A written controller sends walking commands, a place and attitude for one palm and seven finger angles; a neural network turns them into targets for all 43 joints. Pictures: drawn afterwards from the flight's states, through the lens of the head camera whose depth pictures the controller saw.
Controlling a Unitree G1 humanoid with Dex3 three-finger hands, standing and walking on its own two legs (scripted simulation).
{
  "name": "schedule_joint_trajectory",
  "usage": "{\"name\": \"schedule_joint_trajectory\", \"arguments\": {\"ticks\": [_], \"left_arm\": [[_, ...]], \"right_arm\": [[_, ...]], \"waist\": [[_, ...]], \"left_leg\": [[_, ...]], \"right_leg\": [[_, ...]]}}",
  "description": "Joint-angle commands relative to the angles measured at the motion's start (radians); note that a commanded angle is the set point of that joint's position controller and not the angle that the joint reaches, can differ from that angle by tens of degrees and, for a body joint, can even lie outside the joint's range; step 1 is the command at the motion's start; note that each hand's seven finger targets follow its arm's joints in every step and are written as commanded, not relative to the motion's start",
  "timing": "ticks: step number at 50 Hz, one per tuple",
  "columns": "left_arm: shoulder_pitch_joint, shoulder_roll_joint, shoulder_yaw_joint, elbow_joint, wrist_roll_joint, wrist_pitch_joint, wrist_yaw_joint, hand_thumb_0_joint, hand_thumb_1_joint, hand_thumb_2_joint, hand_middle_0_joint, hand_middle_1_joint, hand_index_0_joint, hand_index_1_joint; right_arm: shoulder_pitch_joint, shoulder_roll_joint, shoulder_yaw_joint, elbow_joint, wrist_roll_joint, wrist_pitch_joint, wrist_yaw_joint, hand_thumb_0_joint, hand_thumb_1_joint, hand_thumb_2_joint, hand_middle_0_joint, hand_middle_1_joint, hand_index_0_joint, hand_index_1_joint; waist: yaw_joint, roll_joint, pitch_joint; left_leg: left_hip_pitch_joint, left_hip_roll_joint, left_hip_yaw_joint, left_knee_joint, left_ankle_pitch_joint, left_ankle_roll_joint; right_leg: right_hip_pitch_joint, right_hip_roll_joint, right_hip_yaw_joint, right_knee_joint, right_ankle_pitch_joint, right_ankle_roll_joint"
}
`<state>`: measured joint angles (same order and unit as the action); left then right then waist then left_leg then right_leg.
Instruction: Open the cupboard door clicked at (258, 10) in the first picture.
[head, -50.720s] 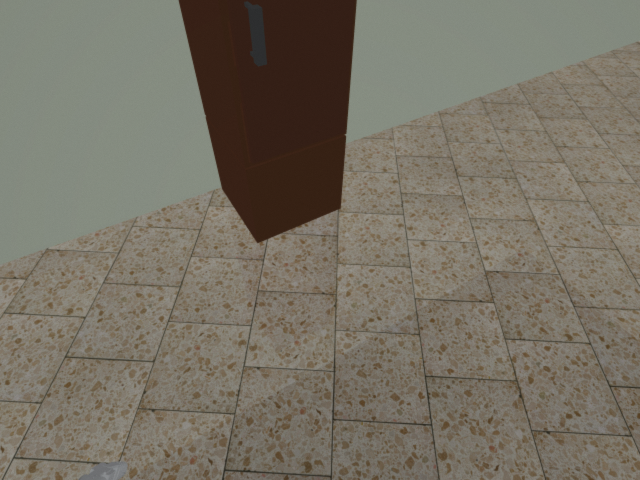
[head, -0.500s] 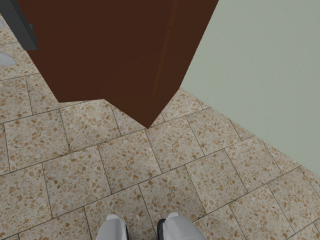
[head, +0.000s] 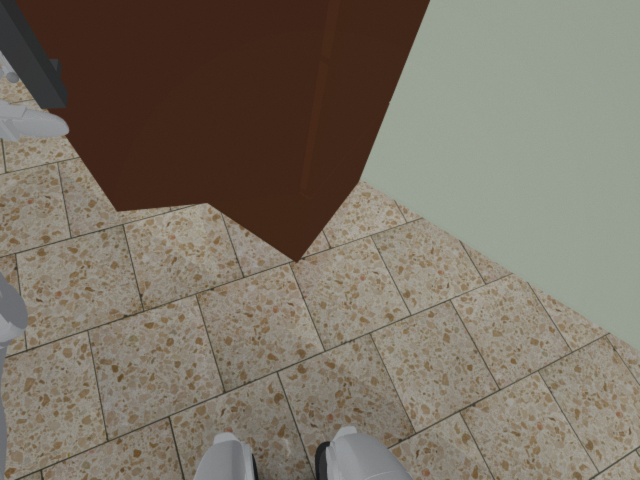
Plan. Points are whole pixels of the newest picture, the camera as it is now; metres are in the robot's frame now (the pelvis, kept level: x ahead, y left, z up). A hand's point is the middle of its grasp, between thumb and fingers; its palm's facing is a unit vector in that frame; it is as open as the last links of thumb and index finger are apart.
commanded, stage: slide the fingers in behind the handle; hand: left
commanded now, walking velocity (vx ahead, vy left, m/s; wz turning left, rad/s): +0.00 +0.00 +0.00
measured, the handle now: (25, 35) +0.60 +0.26 +0.12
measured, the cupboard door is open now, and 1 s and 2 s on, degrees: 44 44 50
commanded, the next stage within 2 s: close the thumb around the handle in 0.70 s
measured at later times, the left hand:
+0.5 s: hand (37, 74) +0.55 +0.24 +0.12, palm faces +0.09 -1.00 +0.00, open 13.9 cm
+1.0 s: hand (33, 75) +0.55 +0.24 +0.11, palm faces +0.08 -1.00 +0.00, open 12.9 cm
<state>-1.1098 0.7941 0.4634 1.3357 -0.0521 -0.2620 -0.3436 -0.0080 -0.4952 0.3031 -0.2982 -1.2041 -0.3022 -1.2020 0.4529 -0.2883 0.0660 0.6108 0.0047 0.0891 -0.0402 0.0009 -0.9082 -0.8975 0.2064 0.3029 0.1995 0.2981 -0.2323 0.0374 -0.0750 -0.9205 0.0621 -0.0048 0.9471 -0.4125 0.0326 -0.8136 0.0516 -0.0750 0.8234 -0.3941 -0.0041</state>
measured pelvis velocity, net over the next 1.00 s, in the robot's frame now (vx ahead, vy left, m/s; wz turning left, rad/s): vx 0.01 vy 0.01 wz -0.01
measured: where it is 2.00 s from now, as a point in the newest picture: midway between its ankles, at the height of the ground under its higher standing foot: outside the picture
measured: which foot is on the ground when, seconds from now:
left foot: down 0.00-1.00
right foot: down 0.00-1.00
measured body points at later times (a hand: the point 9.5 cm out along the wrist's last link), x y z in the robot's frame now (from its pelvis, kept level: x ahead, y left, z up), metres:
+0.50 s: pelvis +0.01 +0.00 +0.00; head +0.14 +0.02 +0.43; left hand +0.54 +0.29 +0.12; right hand -0.05 -0.27 -0.09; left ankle +0.01 +0.09 -0.69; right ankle -0.01 -0.12 -0.69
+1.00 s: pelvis +0.01 +0.01 +0.00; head +0.15 +0.04 +0.43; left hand +0.54 +0.30 +0.12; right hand -0.04 -0.26 -0.09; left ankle +0.01 +0.09 -0.69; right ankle -0.01 -0.12 -0.69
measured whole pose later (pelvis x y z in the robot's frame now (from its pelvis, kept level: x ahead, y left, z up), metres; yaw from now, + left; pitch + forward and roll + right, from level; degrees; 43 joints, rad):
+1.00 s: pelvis +0.01 +0.01 +0.00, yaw +0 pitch +23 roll -5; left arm -1.08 0.73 0.46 1.29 -0.05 -0.27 -0.29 -0.01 -0.32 0.38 -0.31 -1.22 -0.31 -1.22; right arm 0.47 -0.28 0.05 0.62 -0.01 0.08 -0.02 0.00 -0.91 -0.90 0.21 0.30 0.20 0.30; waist -0.23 0.04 -0.09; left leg -0.91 0.06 0.00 0.94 -0.42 0.04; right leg -0.81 0.05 -0.06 0.81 -0.40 0.01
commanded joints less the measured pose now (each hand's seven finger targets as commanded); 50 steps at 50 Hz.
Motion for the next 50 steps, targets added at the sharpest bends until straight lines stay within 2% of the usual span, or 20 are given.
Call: {"name": "schedule_joint_trajectory", "arguments": {"ticks": [1, 2, 4, 6, 8, 10, 15, 16, 18, 19, 21, 22, 24, 27, 30, 32, 40, 43, 46, 50], "left_arm": [[-0.455, 0.289, 0.037, -0.227, -0.018, -0.062, 0.001, 0.000, -0.500, 0.300, -0.300, -1.200, -0.300, -1.200], [-0.470, 0.269, 0.023, -0.264, -0.018, -0.069, 0.003, 0.000, -0.500, 0.300, -0.300, -1.200, -0.300, -1.200], [-0.447, 0.248, 0.023, -0.251, -0.024, -0.070, 0.009, 0.000, -0.500, 0.300, -0.300, -1.200, -0.300, -1.200], [-0.430, 0.272, 0.036, -0.210, -0.021, -0.058, 0.012, 0.000, -0.500, 0.300, -0.300, -1.200, -0.300, -1.200], [-0.449, 0.247, 0.010, -0.226, -0.014, -0.056, 0.017, 0.000, -0.500, 0.300, -0.300, -1.200, -0.300, -1.200], [-0.468, 0.250, 0.020, -0.261, -0.014, -0.068, 0.028, 0.000, -0.500, 0.300, -0.300, -1.200, -0.300, -1.200], [-0.451, 0.228, 0.020, -0.246, -0.017, -0.071, 0.043, 0.000, -0.500, 0.300, -0.300, -1.200, -0.300, -1.200], [-0.445, 0.270, 0.052, -0.241, -0.012, -0.071, 0.048, 0.000, -0.500, 0.300, -0.300, -1.200, -0.300, -1.200], [-0.410, 0.250, 0.038, -0.236, -0.006, -0.066, 0.047, 0.000, -0.500, 0.300, -0.300, -1.200, -0.300, -1.200], [-0.406, 0.282, 0.066, -0.244, -0.007, -0.071, 0.050, 0.000, -0.500, 0.300, -0.300, -1.200, -0.300, -1.200], [-0.381, 0.296, 0.073, -0.238, -0.003, -0.070, 0.046, 0.000, -0.500, 0.300, -0.300, -1.200, -0.300, -1.200], [-0.389, 0.268, 0.047, -0.234, -0.005, -0.068, 0.041, 0.000, -0.500, 0.300, -0.300, -1.200, -0.300, -1.200], [-0.394, 0.301, 0.074, -0.253, -0.011, -0.079, 0.036, 0.000, -0.500, 0.300, -0.300, -1.200, -0.300, -1.200], [-0.414, 0.241, 0.018, -0.215, -0.016, -0.072, 0.023, 0.000, -0.500, 0.300, -0.300, -1.200, -0.300, -1.200], [-0.434, 0.254, 0.032, -0.224, -0.026, -0.077, 0.017, 0.000, -0.500, 0.300, -0.300, -1.200, -0.300, -1.200], [-0.461, 0.227, 0.004, -0.217, -0.027, -0.073, 0.013, 0.000, -0.500, 0.300, -0.300, -1.200, -0.300, -1.200], [-0.443, 0.224, 0.023, -0.247, -0.021, -0.073, 0.032, 0.000, -0.500, 0.300, -0.300, -1.200, -0.300, -1.200], [-0.427, 0.220, 0.024, -0.231, -0.018, -0.062, 0.040, 0.000, -0.332, 0.372, -0.312, -1.218, -0.312, -1.218], [-0.453, 0.212, 0.016, -0.289, -0.012, -0.078, 0.051, 0.000, -0.164, 0.444, -0.324, -1.236, -0.324, -1.236], [-0.439, 0.211, 0.028, -0.278, -0.018, -0.082, 0.056, 0.000, 0.060, 0.540, -0.340, -1.260, -0.340, -1.260]], "right_arm": [[0.223, -0.201, -0.073, -0.015, -0.008, -0.010, -0.015, 0.000, -0.900, -0.900, 0.200, 0.300, 0.200, 0.300], [0.224, -0.198, -0.074, -0.014, -0.012, -0.011, -0.013, 0.000, -0.900, -0.900, 0.200, 0.300, 0.200, 0.300], [0.230, -0.194, -0.074, -0.010, -0.014, -0.013, -0.008, 0.000, -0.900, -0.900, 0.200, 0.300, 0.200, 0.300], [0.225, -0.198, -0.072, -0.010, -0.010, -0.010, -0.010, 0.000, -0.900, -0.900, 0.200, 0.300, 0.200, 0.300], [0.222, -0.194, -0.073, -0.012, -0.009, -0.011, -0.007, 0.000, -0.900, -0.900, 0.200, 0.300, 0.200, 0.300], [0.228, -0.195, -0.076, -0.008, -0.013, -0.014, -0.007, 0.000, -0.900, -0.900, 0.200, 0.300, 0.200, 0.300], [0.233, -0.192, -0.078, -0.003, -0.016, -0.017, -0.001, 0.000, -0.900, -0.900, 0.200, 0.300, 0.200, 0.300], [0.238, -0.195, -0.078, -0.003, -0.017, -0.016, -0.001, 0.000, -0.900, -0.900, 0.200, 0.300, 0.200, 0.300], [0.234, -0.191, -0.079, -0.010, -0.015, -0.015, 0.003, 0.000, -0.900, -0.900, 0.200, 0.300, 0.200, 0.300], [0.238, -0.193, -0.077, -0.011, -0.017, -0.014, 0.003, 0.000, -0.900, -0.900, 0.200, 0.300, 0.200, 0.300], [0.234, -0.193, -0.080, -0.019, -0.013, -0.010, 0.002, 0.000, -0.900, -0.900, 0.200, 0.300, 0.200, 0.300], [0.228, -0.190, -0.078, -0.020, -0.011, -0.009, 0.002, 0.000, -0.900, -0.900, 0.200, 0.300, 0.200, 0.300], [0.231, -0.195, -0.080, -0.020, -0.011, -0.008, -0.002, 0.000, -0.900, -0.900, 0.200, 0.300, 0.200, 0.300], [0.224, -0.192, -0.078, -0.012, -0.007, -0.009, -0.005, 0.000, -0.900, -0.900, 0.200, 0.300, 0.200, 0.300], [0.231, -0.198, -0.079, -0.005, -0.010, -0.014, -0.010, 0.000, -0.900, -0.900, 0.200, 0.300, 0.200, 0.300], [0.230, -0.196, -0.077, 0.001, -0.011, -0.016, -0.010, 0.000, -0.900, -0.900, 0.200, 0.300, 0.200, 0.300], [0.241, -0.198, -0.083, 0.004, -0.020, -0.014, -0.002, 0.000, -0.900, -0.900, 0.200, 0.300, 0.200, 0.300], [0.239, -0.198, -0.082, 0.000, -0.020, -0.012, 0.002, 0.000, -0.900, -0.900, 0.200, 0.300, 0.200, 0.300], [0.236, -0.195, -0.084, -0.003, -0.024, -0.009, 0.005, 0.000, -0.900, -0.900, 0.200, 0.300, 0.200, 0.300], [0.236, -0.196, -0.084, -0.002, -0.023, -0.007, 0.009, 0.000, -0.900, -0.900, 0.200, 0.300, 0.200, 0.300]], "waist": [[-0.010, 0.190, -0.488], [-0.009, 0.217, -0.517], [-0.007, 0.207, -0.507], [-0.008, 0.163, -0.475], [-0.010, 0.183, -0.460], [-0.008, 0.212, -0.500], [-0.010, 0.198, -0.503], [-0.002, 0.169, -0.506], [0.007, 0.180, -0.500], [0.013, 0.175, -0.501], [0.015, 0.150, -0.511], [0.006, 0.156, -0.485], [0.012, 0.147, -0.495], [-0.016, 0.157, -0.441], [-0.011, 0.170, -0.479], [-0.027, 0.180, -0.452], [-0.007, 0.222, -0.524], [-0.004, 0.189, -0.496], [-0.003, 0.236, -0.523], [0.001, 0.224, -0.518]], "left_leg": [[0.490, -0.014, -0.071, -0.071, 0.426, 0.007], [0.518, -0.015, -0.072, -0.068, 0.453, 0.004], [0.519, -0.015, -0.071, -0.065, 0.473, 0.005], [0.459, -0.017, -0.062, -0.070, 0.430, 0.010], [0.460, -0.019, -0.061, -0.075, 0.411, 0.009], [0.507, -0.015, -0.069, -0.072, 0.447, 0.006], [0.500, -0.018, -0.062, -0.068, 0.465, 0.007], [0.480, -0.017, -0.063, -0.068, 0.463, 0.008], [0.473, -0.022, -0.054, -0.070, 0.475, 0.008], [0.471, -0.021, -0.056, -0.070, 0.486, 0.009], [0.452, -0.022, -0.047, -0.070, 0.483, 0.010], [0.440, -0.023, -0.042, -0.073, 0.469, 0.011], [0.446, -0.023, -0.046, -0.074, 0.466, 0.013], [0.455, -0.018, -0.051, -0.077, 0.436, 0.009], [0.488, -0.015, -0.062, -0.074, 0.448, 0.007], [0.489, -0.014, -0.065, -0.073, 0.441, 0.006], [0.577, -0.006, -0.086, -0.058, 0.562, -0.007], [0.541, -0.008, -0.085, -0.065, 0.531, -0.005], [0.591, -0.003, -0.092, -0.065, 0.574, -0.013], [0.585, -0.004, -0.091, -0.068, 0.577, -0.013]], "right_leg": [[0.076, 0.028, 0.035, -0.084, 0.307, -0.001], [0.075, 0.027, 0.035, -0.079, 0.322, -0.002], [0.081, 0.031, 0.032, -0.078, 0.339, -0.004], [0.103, 0.029, 0.038, -0.084, 0.334, 0.002], [0.096, 0.029, 0.037, -0.088, 0.320, 0.000], [0.081, 0.029, 0.036, -0.082, 0.329, -0.002], [0.097, 0.029, 0.039, -0.081, 0.355, 0.000], [0.119, 0.029, 0.039, -0.078, 0.362, 0.001], [0.132, 0.029, 0.039, -0.077, 0.383, 0.000], [0.145, 0.030, 0.039, -0.073, 0.394, -0.003], [0.169, 0.029, 0.045, -0.074, 0.415, 0.004], [0.164, 0.028, 0.045, -0.080, 0.413, 0.005], [0.175, 0.030, 0.047, -0.079, 0.410, 0.001], [0.111, 0.029, 0.042, -0.089, 0.362, 0.004], [0.096, 0.029, 0.039, -0.084, 0.345, 0.000], [0.070, 0.028, 0.037, -0.088, 0.330, 0.002], [0.038, 0.031, 0.023, -0.068, 0.356, -0.005], [0.057, 0.033, 0.020, -0.071, 0.349, -0.004], [0.037, 0.032, 0.017, -0.065, 0.351, -0.006], [0.050, 0.035, 0.018, -0.066, 0.358, -0.007]]}}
